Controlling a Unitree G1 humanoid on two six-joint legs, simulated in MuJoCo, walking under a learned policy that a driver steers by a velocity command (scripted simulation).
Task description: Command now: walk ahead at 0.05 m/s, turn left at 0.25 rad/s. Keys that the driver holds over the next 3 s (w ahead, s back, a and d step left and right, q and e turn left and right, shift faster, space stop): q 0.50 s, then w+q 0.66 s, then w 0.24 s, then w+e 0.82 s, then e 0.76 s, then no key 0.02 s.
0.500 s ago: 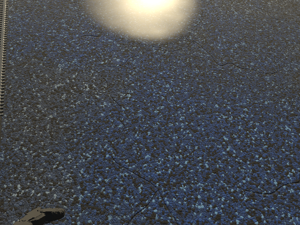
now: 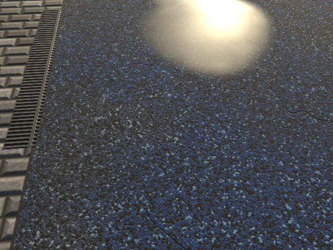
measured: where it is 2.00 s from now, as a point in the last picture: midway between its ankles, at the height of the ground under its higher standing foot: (60, 246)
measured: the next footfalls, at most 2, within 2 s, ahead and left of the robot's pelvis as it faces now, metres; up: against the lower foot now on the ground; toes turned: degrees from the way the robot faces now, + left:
right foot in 0.92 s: +0.22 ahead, -0.01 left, +0.00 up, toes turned +33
left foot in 1.38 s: +0.32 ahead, +0.42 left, +0.00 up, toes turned +44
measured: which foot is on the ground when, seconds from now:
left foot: down 0.00-0.92, up 0.94-1.00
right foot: down 0.00-0.38, up 0.40-0.90, down 0.92-1.00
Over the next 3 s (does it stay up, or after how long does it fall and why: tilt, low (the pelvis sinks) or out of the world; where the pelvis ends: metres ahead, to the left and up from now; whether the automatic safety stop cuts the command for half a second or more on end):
stays up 0.84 0.56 0.01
